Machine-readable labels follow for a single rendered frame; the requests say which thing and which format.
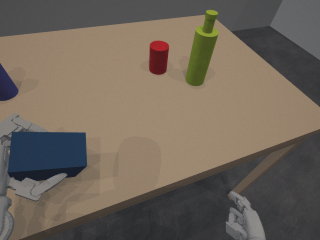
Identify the sponge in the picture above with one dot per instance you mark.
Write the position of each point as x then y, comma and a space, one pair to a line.
42, 155

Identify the left robot hand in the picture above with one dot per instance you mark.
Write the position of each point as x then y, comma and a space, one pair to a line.
27, 188

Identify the table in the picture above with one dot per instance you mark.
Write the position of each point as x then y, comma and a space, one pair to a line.
146, 134

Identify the right robot hand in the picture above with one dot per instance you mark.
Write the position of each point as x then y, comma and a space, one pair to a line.
248, 224

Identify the left robot forearm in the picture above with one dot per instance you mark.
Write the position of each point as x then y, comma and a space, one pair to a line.
6, 219

